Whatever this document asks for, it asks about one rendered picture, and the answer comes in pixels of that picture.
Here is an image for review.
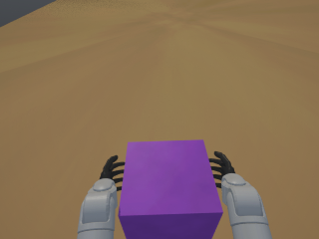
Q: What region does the left robot hand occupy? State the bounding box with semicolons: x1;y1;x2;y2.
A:
100;155;126;191

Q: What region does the carton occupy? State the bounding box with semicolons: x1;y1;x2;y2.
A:
118;139;223;239

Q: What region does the left robot forearm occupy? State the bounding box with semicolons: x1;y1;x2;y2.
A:
77;178;118;239

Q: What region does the right robot hand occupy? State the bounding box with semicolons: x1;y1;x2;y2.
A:
208;151;235;188

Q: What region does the right robot forearm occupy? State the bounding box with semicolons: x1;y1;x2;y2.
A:
221;173;272;239

